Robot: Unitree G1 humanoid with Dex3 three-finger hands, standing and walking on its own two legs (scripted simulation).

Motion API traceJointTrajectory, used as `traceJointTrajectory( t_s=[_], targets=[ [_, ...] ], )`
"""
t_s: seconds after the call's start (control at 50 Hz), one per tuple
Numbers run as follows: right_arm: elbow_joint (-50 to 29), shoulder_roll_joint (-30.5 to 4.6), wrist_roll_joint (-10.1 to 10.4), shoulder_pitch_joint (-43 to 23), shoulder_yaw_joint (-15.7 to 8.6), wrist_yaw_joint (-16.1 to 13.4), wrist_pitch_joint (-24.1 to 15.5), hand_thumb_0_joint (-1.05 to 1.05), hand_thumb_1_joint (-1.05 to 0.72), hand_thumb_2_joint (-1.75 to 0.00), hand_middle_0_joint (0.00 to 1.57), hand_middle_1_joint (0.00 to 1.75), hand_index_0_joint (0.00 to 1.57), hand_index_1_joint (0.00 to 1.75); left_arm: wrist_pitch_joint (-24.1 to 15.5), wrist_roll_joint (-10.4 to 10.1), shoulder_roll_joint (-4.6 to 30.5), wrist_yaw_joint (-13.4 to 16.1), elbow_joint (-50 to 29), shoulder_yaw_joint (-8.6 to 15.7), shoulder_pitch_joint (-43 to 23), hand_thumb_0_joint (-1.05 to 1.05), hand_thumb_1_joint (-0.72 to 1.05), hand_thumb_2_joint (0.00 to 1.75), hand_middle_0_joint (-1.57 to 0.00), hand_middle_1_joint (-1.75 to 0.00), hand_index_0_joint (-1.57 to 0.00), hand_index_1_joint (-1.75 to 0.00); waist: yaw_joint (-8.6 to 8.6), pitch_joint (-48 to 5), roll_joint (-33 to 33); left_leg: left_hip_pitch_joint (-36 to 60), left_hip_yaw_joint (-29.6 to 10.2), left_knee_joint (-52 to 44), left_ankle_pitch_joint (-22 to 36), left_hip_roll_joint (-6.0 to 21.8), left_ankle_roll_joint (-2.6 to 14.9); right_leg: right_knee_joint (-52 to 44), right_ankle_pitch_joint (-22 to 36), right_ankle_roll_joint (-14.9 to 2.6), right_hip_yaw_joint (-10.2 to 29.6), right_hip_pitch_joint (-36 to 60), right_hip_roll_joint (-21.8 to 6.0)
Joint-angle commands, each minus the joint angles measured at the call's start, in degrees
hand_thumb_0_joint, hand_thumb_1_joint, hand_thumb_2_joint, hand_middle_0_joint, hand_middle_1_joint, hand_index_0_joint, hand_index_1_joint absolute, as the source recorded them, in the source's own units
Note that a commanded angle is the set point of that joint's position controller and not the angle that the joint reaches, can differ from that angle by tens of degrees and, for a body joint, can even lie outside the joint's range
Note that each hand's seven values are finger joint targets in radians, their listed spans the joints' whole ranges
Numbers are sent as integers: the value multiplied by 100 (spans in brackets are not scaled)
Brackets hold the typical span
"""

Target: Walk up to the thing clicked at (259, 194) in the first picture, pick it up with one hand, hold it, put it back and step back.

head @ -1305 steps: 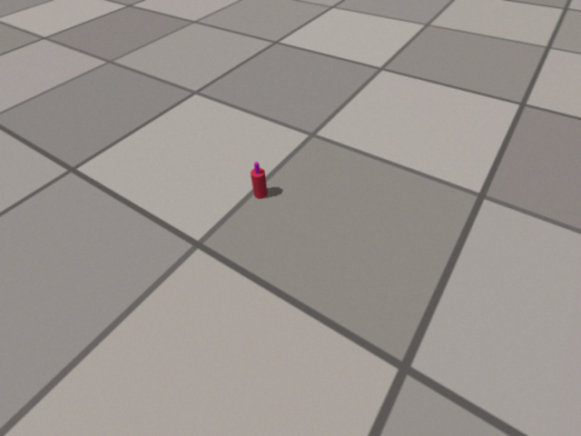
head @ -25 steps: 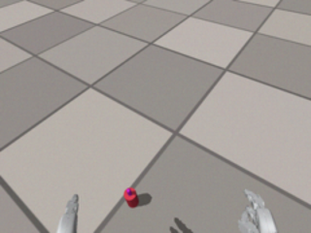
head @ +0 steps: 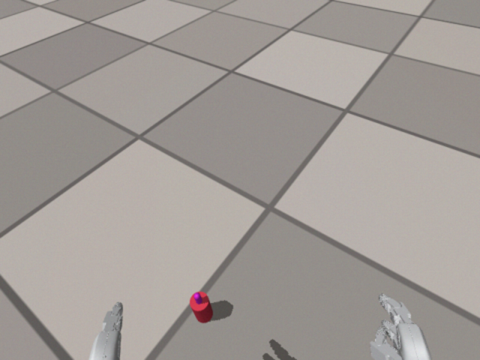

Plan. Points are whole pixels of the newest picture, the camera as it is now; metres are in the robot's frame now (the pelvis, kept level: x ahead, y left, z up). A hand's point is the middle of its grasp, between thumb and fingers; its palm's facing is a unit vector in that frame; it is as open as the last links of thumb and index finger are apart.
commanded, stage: home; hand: left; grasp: from the side
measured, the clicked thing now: (200, 305) +0.43 +0.19 -0.62
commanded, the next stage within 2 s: stand in 0.72 s
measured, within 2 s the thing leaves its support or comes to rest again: neither
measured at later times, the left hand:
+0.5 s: hand (141, 358) +0.17 +0.19 -0.06, palm faces +0.11 -0.95 -0.29, open 17.5 cm
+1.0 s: hand (142, 354) +0.17 +0.19 -0.06, palm faces +0.11 -0.95 -0.29, open 15.9 cm
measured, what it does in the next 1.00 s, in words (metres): stands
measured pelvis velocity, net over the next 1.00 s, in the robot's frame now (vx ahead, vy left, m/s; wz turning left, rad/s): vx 0.00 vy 0.00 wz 0.00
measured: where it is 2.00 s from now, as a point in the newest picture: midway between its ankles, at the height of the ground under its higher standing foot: outside the picture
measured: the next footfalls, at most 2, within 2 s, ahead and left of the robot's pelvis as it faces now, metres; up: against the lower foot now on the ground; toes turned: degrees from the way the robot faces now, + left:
none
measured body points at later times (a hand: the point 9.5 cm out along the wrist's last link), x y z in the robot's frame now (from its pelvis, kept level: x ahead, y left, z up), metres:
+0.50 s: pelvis +0.00 +0.01 +0.00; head +0.02 +0.01 +0.45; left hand +0.16 +0.24 -0.04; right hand +0.16 -0.23 -0.08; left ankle +0.00 +0.13 -0.69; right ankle +0.01 -0.13 -0.69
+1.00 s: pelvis +0.00 +0.00 +0.00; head +0.03 +0.01 +0.45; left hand +0.16 +0.24 -0.04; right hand +0.16 -0.24 -0.08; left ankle +0.00 +0.13 -0.69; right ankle +0.01 -0.13 -0.69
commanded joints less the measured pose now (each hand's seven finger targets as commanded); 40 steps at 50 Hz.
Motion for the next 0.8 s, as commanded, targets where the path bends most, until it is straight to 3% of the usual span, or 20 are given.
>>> traceJointTrajectory(
  t_s=[0.0,0.22,0.26,0.32,0.36,0.46,0.5,0.52,0.66,0.7,0.78],
  targets=[
    [-911,-663,-30,-398,-294,-54,-342,0,-90,-90,20,30,20,30,-320,70,572,51,-1020,323,-88,0,-53,7,-5,-6,-5,-6,4,-528,-32,291,163,-966,879,-267,168,-924,728,-77,-38,404,240],
    [-885,-661,-38,-344,-287,-75,-381,0,-90,-90,20,30,20,30,-349,68,547,54,-1066,264,-162,0,-55,6,-5,-6,-5,-6,-35,-570,-75,308,168,-876,1075,-273,169,-884,929,-64,-37,402,234],
    [-908,-639,-26,-387,-266,-69,-381,0,-90,-90,20,30,20,30,-361,67,628,69,-1071,350,-131,0,-56,5,-5,-6,-5,-5,45,-477,-76,192,186,-893,954,-290,170,-918,795,-71,-28,384,219],
    [-881,-621,-35,-356,-253,-75,-394,0,-90,-90,20,30,20,30,-352,69,493,43,-1015,232,-53,0,-54,6,-5,-6,-5,-6,0,-551,-23,286,151,-956,931,-265,155,-863,779,-80,-58,364,251],
    [-885,-657,-38,-354,-287,-76,-393,0,-90,-90,20,30,20,30,-372,67,610,66,-1217,336,-180,0,-55,5,-5,-6,-5,-6,55,-561,130,261,95,-1002,895,-246,134,-810,714,-107,-84,376,257],
    [-879,-659,-45,-287,-290,-87,-383,0,-90,-90,20,30,20,30,-362,80,562,49,-1113,291,-61,0,-55,6,-5,-6,-5,-6,-9,-674,-50,367,155,-872,1246,-254,157,-812,1065,-82,-41,444,241],
    [-860,-641,-39,-338,-276,-69,-386,0,-90,-90,20,30,20,30,-365,66,543,48,-1119,269,-123,0,-55,5,-5,-6,-5,-6,38,-485,46,277,144,-910,1189,-253,144,-816,994,-95,-59,418,238],
    [-875,-641,-47,-311,-291,-76,-383,0,-90,-90,20,30,20,30,-371,77,572,50,-1135,323,-51,0,-52,7,-5,-6,-5,-6,20,-737,-48,392,156,-849,1364,-252,158,-824,1170,-85,-41,513,240],
    [-854,-667,-39,-338,-297,-64,-396,0,-90,-90,20,30,20,30,-335,73,500,40,-1086,241,-94,0,-55,6,-5,-6,-5,-6,10,-570,50,372,102,-980,1099,-228,133,-787,886,-106,-83,368,267],
    [-854,-686,-40,-293,-309,-65,-384,0,-90,-90,20,30,20,30,-337,72,594,45,-1141,348,-54,0,-55,6,-5,-6,-5,-6,38,-667,72,409,113,-951,1250,-233,132,-775,1019,-110,-79,438,260],
    [-851,-669,-51,-267,-307,-72,-382,0,-90,-90,20,30,20,30,-317,82,527,51,-1063,264,-58,0,-54,6,-5,-6,-5,-6,-14,-690,-18,443,134,-878,1468,-229,137,-752,1245,-94,-75,481,255]
  ],
)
